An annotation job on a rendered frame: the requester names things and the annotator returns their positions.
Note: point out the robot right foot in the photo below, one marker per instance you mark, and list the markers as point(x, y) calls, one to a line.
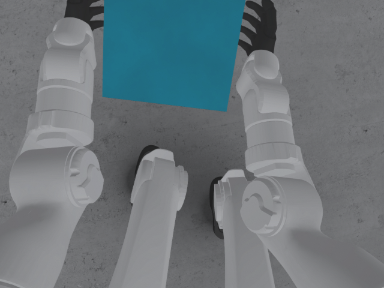
point(218, 232)

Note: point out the left robot upper arm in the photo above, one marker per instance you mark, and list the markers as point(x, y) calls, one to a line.
point(51, 188)

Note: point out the robot left hand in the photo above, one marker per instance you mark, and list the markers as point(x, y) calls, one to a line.
point(81, 9)

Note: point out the right robot upper arm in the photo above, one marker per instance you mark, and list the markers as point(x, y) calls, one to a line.
point(286, 215)

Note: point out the robot right hand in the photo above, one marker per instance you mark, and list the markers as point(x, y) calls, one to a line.
point(265, 37)

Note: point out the robot right forearm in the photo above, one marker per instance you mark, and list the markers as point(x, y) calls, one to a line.
point(267, 119)

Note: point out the robot left forearm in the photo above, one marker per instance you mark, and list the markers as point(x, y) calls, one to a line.
point(65, 90)

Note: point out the carton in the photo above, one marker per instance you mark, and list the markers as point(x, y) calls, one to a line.
point(174, 52)

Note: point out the left robot thigh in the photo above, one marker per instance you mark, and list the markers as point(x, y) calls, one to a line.
point(144, 258)

